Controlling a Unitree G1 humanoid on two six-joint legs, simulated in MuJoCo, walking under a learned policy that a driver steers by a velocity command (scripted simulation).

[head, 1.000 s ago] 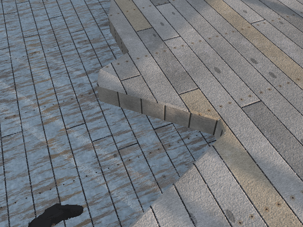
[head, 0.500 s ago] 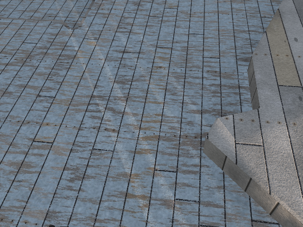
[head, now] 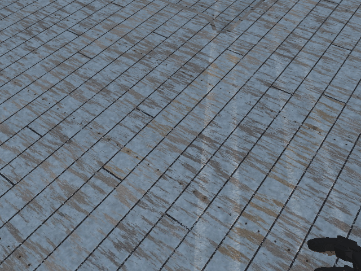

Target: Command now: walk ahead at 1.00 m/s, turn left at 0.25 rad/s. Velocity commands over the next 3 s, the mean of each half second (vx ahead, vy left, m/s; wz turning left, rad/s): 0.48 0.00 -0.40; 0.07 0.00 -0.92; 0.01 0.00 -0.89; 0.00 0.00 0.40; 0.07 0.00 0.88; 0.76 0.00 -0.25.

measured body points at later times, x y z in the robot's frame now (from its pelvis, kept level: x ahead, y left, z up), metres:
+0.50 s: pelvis +0.31 -0.02 +0.01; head +0.36 -0.03 +0.45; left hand +0.55 +0.21 -0.09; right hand +0.35 -0.32 -0.11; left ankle +0.24 +0.07 -0.73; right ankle +0.46 -0.16 -0.69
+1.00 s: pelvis +0.45 -0.02 +0.01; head +0.49 -0.06 +0.45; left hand +0.79 +0.08 -0.06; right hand +0.40 -0.35 -0.09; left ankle +0.61 +0.04 -0.71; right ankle +0.46 -0.14 -0.73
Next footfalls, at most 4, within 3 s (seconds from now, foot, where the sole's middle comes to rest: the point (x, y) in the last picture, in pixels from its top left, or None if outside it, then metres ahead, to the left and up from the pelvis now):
0.14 left None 0.28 0.07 -0.76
0.56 right None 0.49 -0.15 -0.76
1.04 left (214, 235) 0.63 0.00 -0.76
1.52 right None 0.37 -0.09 -0.76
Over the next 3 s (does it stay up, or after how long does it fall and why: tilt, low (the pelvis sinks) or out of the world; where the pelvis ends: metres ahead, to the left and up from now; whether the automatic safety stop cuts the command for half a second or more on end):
stays up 0.77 -0.14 0.01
